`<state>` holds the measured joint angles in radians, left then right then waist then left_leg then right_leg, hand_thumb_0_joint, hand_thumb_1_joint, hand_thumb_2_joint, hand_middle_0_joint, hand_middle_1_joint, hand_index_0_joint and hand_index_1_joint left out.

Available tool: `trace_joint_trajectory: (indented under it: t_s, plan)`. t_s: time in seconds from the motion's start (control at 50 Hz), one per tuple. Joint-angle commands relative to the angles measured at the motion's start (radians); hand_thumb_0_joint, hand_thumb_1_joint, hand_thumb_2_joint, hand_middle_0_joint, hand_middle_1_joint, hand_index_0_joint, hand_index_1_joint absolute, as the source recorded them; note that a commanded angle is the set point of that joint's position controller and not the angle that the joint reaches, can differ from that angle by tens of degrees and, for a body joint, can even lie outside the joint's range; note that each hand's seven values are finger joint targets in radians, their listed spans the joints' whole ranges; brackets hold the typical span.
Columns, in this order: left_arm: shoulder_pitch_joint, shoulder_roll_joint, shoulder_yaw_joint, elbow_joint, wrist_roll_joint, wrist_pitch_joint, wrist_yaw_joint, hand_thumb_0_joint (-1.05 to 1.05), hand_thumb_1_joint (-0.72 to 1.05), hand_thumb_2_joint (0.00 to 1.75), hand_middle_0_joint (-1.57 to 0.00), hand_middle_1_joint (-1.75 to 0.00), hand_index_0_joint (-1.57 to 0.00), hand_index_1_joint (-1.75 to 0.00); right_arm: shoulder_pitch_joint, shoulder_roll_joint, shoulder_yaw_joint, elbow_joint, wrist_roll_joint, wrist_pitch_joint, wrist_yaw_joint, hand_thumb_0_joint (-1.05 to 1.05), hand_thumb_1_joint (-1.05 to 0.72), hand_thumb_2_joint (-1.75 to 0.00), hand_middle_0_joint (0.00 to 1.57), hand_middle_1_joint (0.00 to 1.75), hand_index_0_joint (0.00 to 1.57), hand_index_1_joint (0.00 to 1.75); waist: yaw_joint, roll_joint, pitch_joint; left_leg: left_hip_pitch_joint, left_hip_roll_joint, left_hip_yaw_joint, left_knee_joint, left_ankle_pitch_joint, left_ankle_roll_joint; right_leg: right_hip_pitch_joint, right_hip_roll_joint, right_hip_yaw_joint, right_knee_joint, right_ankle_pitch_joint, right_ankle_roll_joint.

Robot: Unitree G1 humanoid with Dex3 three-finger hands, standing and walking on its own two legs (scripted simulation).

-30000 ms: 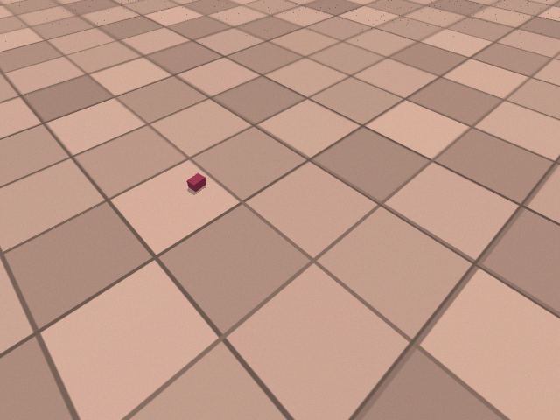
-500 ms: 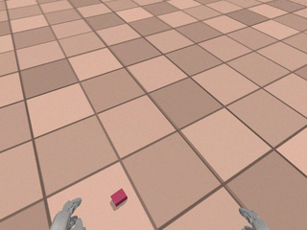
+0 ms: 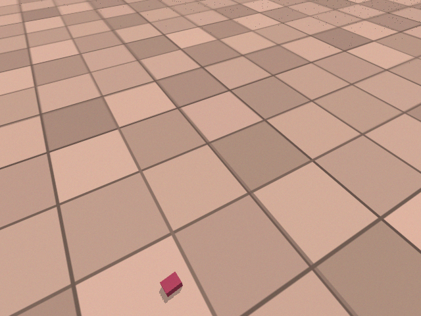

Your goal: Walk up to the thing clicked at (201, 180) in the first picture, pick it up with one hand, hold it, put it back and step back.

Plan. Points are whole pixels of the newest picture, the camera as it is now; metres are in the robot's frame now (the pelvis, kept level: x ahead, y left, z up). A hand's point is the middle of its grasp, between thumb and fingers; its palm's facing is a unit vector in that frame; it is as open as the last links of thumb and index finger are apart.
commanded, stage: stand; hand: left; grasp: from above
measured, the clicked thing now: (171, 284) +0.43 +0.22 -0.75
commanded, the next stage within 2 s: step back in 1.88 s
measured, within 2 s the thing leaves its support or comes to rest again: neither
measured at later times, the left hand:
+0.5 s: hand out of the picture +0.05 +0.24 -0.15, palm faces +0.02 -0.94 -0.35, open 7.4 cm
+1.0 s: hand out of the picture +0.06 +0.24 -0.15, palm faces +0.00 -0.94 -0.34, open 7.4 cm
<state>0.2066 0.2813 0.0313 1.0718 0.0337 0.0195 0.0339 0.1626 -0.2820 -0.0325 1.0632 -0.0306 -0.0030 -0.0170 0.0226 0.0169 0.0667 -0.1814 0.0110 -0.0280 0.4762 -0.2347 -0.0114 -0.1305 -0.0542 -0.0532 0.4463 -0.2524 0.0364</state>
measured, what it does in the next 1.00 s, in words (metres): stands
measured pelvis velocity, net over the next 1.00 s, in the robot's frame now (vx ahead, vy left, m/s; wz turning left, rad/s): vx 0.00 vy -0.01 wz -0.01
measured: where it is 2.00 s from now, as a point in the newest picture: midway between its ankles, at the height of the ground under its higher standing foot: outside the picture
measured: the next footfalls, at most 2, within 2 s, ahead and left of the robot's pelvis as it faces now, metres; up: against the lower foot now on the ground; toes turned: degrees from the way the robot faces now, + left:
none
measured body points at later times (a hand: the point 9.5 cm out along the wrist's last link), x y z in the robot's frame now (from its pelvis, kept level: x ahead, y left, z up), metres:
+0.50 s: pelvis -0.01 -0.01 +0.01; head -0.01 -0.01 +0.46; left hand +0.05 +0.29 -0.13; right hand +0.06 -0.30 -0.13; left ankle +0.02 +0.13 -0.74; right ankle +0.00 -0.14 -0.74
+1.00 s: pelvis +0.00 -0.01 +0.01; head +0.00 -0.02 +0.46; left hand +0.06 +0.28 -0.13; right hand +0.07 -0.30 -0.13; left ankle +0.02 +0.13 -0.74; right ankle +0.00 -0.14 -0.74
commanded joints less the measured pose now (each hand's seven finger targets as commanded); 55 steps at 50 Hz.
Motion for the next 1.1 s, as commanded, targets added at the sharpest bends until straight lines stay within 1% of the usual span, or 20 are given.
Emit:
trace_joint_trajectory:
  t_s: [0.0,0.04,0.08,0.1,0.12,0.22,0.28,0.34,0.36,0.4,0.48,0.56,0.68,0.82,0.88,0.92,0.94,0.98,1.02,1.08]
  plan:
    - [-0.035,0.193,0.035,-0.029,-0.001,-0.034,0.008,0.0,0.9,0.9,-0.2,-0.3,-0.2,-0.3,-0.048,-0.196,-0.035,-0.035,0.009,-0.019,-0.015,0.0,-0.9,-0.9,0.2,0.3,0.2,0.3,-0.001,-0.007,-0.037,0.026,0.087,-0.086,-0.138,0.128,0.035,0.007,-0.063,0.069,-0.114,0.086,-0.038]
    - [-0.051,0.201,0.036,-0.015,-0.001,-0.033,0.007,0.0,0.9,0.9,-0.2,-0.3,-0.2,-0.3,-0.038,-0.196,-0.034,-0.022,0.005,-0.015,-0.014,0.0,-0.9,-0.9,0.2,0.3,0.2,0.3,-0.007,-0.008,-0.017,0.003,0.083,-0.083,-0.157,0.07,0.034,0.012,-0.064,0.071,-0.128,0.074,-0.036]
    - [-0.046,0.2,0.034,-0.005,-0.002,-0.035,0.005,0.0,0.9,0.9,-0.2,-0.3,-0.2,-0.3,-0.055,-0.209,-0.036,-0.018,0.007,-0.015,-0.011,0.0,-0.9,-0.9,0.2,0.3,0.2,0.3,-0.003,0.002,-0.011,0.01,0.084,-0.089,-0.167,0.063,0.033,0.007,-0.062,0.068,-0.144,0.06,-0.034]
    - [-0.059,0.213,0.038,-0.001,-0.002,-0.035,0.005,0.0,0.9,0.9,-0.2,-0.3,-0.2,-0.3,-0.049,-0.206,-0.036,-0.014,0.006,-0.016,-0.011,0.0,-0.9,-0.9,0.2,0.3,0.2,0.3,-0.007,-0.007,-0.015,0.005,0.086,-0.086,-0.169,0.056,0.035,0.013,-0.067,0.073,-0.144,0.067,-0.037]
    - [-0.063,0.208,0.036,0.001,-0.002,-0.036,0.005,0.0,0.9,0.9,-0.2,-0.3,-0.2,-0.3,-0.059,-0.202,-0.033,-0.013,0.006,-0.016,-0.01,0.0,-0.9,-0.9,0.2,0.3,0.2,0.3,-0.004,-0.012,-0.02,0.012,0.089,-0.09,-0.171,0.078,0.034,0.014,-0.068,0.069,-0.148,0.067,-0.038]
    - [-0.074,0.218,0.035,0.015,-0.004,-0.039,0.001,0.0,0.9,0.9,-0.2,-0.3,-0.2,-0.3,-0.063,-0.214,-0.03,0.001,0.008,-0.019,-0.008,0.0,-0.9,-0.9,0.2,0.3,0.2,0.3,-0.007,0.002,-0.027,0.018,0.092,-0.086,-0.178,0.09,0.033,0.027,-0.073,0.076,-0.162,0.091,-0.037]
    - [-0.083,0.225,0.036,0.021,-0.005,-0.039,0.001,0.0,0.9,0.9,-0.2,-0.3,-0.2,-0.3,-0.073,-0.214,-0.029,0.005,0.01,-0.018,-0.006,0.0,-0.9,-0.9,0.2,0.3,0.2,0.3,-0.005,-0.012,-0.029,0.026,0.094,-0.085,-0.183,0.095,0.029,0.026,-0.073,0.074,-0.169,0.071,-0.035]
    - [-0.089,0.23,0.035,0.021,-0.005,-0.042,-0.001,0.0,0.9,0.9,-0.2,-0.3,-0.2,-0.3,-0.074,-0.223,-0.027,0.01,0.009,-0.018,-0.006,0.0,-0.9,-0.9,0.2,0.3,0.2,0.3,-0.007,-0.013,-0.041,0.034,0.098,-0.084,-0.183,0.111,0.03,0.027,-0.076,0.077,-0.176,0.081,-0.038]
    - [-0.092,0.226,0.033,0.025,-0.007,-0.041,-0.001,0.0,0.9,0.9,-0.2,-0.3,-0.2,-0.3,-0.068,-0.218,-0.023,0.014,0.01,-0.016,-0.005,0.0,-0.9,-0.9,0.2,0.3,0.2,0.3,-0.011,0.003,-0.025,0.017,0.091,-0.078,-0.185,0.086,0.029,0.029,-0.072,0.077,-0.181,0.077,-0.035]
    - [-0.085,0.232,0.034,0.03,-0.007,-0.039,-0.003,0.0,0.9,0.9,-0.2,-0.3,-0.2,-0.3,-0.072,-0.223,-0.023,0.016,0.009,-0.016,-0.004,0.0,-0.9,-0.9,0.2,0.3,0.2,0.3,-0.008,-0.002,-0.019,0.012,0.093,-0.081,-0.192,0.05,0.028,0.018,-0.07,0.075,-0.179,0.049,-0.037]
    - [-0.1,0.239,0.037,0.027,-0.011,-0.044,-0.004,0.0,0.9,0.9,-0.2,-0.3,-0.2,-0.3,-0.07,-0.227,-0.021,0.018,0.01,-0.018,-0.003,0.0,-0.9,-0.9,0.2,0.3,0.2,0.3,-0.01,-0.011,-0.052,0.027,0.101,-0.077,-0.184,0.119,0.033,0.042,-0.081,0.086,-0.177,0.108,-0.042]
    - [-0.1,0.239,0.037,0.029,-0.012,-0.043,-0.006,0.0,0.9,0.9,-0.2,-0.3,-0.2,-0.3,-0.074,-0.234,-0.017,0.022,0.011,-0.021,-0.004,0.0,-0.9,-0.9,0.2,0.3,0.2,0.3,-0.009,-0.005,-0.053,0.039,0.104,-0.075,-0.185,0.147,0.031,0.037,-0.079,0.081,-0.174,0.12,-0.04]
    - [-0.098,0.237,0.036,0.037,-0.013,-0.042,-0.009,0.0,0.9,0.9,-0.2,-0.3,-0.2,-0.3,-0.073,-0.237,-0.014,0.026,0.013,-0.02,-0.004,0.0,-0.9,-0.9,0.2,0.3,0.2,0.3,-0.013,-0.006,-0.047,0.041,0.104,-0.073,-0.186,0.116,0.032,0.031,-0.078,0.086,-0.183,0.107,-0.041]
    - [-0.116,0.245,0.038,0.028,-0.014,-0.043,-0.012,0.0,0.9,0.9,-0.2,-0.3,-0.2,-0.3,-0.084,-0.241,-0.012,0.025,0.012,-0.022,-0.003,0.0,-0.9,-0.9,0.2,0.3,0.2,0.3,-0.014,-0.011,-0.055,0.049,0.11,-0.07,-0.188,0.156,0.028,0.029,-0.077,0.084,-0.178,0.123,-0.043]
    - [-0.108,0.244,0.036,0.032,-0.014,-0.042,-0.014,0.0,0.9,0.9,-0.2,-0.3,-0.2,-0.3,-0.083,-0.247,-0.012,0.03,0.013,-0.021,-0.003,0.0,-0.9,-0.9,0.2,0.3,0.2,0.3,-0.016,-0.003,-0.042,0.035,0.106,-0.071,-0.196,0.096,0.025,0.021,-0.073,0.085,-0.183,0.091,-0.042]
    - [-0.111,0.243,0.036,0.032,-0.014,-0.042,-0.014,0.0,0.9,0.9,-0.2,-0.3,-0.2,-0.3,-0.083,-0.247,-0.012,0.03,0.012,-0.02,-0.002,0.0,-0.9,-0.9,0.2,0.3,0.2,0.3,-0.016,-0.003,-0.051,0.035,0.109,-0.071,-0.192,0.101,0.031,0.029,-0.079,0.09,-0.182,0.104,-0.045]
    - [-0.112,0.246,0.037,0.029,-0.014,-0.043,-0.014,0.0,0.9,0.9,-0.2,-0.3,-0.2,-0.3,-0.088,-0.247,-0.012,0.026,0.012,-0.021,-0.002,0.0,-0.9,-0.9,0.2,0.3,0.2,0.3,-0.014,-0.008,-0.065,0.04,0.113,-0.071,-0.188,0.134,0.033,0.039,-0.081,0.084,-0.177,0.125,-0.046]
    - [-0.111,0.249,0.036,0.031,-0.014,-0.043,-0.014,0.0,0.9,0.9,-0.2,-0.3,-0.2,-0.3,-0.089,-0.241,-0.01,0.026,0.014,-0.023,-0.001,0.0,-0.9,-0.9,0.2,0.3,0.2,0.3,-0.016,-0.008,-0.055,0.043,0.109,-0.071,-0.192,0.141,0.027,0.029,-0.077,0.082,-0.176,0.117,-0.045]
    - [-0.109,0.244,0.034,0.03,-0.016,-0.044,-0.014,0.0,0.9,0.9,-0.2,-0.3,-0.2,-0.3,-0.09,-0.246,-0.011,0.028,0.013,-0.022,-0.001,0.0,-0.9,-0.9,0.2,0.3,0.2,0.3,-0.013,-0.014,-0.064,0.058,0.114,-0.07,-0.183,0.165,0.03,0.026,-0.078,0.081,-0.178,0.121,-0.044]
    - [-0.118,0.247,0.035,0.028,-0.017,-0.045,-0.016,0.0,0.9,0.9,-0.2,-0.3,-0.2,-0.3,-0.082,-0.248,-0.009,0.032,0.013,-0.022,0.0,0.0,-0.9,-0.9,0.2,0.3,0.2,0.3,-0.019,-0.004,-0.061,0.039,0.109,-0.066,-0.189,0.145,0.026,0.038,-0.081,0.087,-0.179,0.136,-0.044]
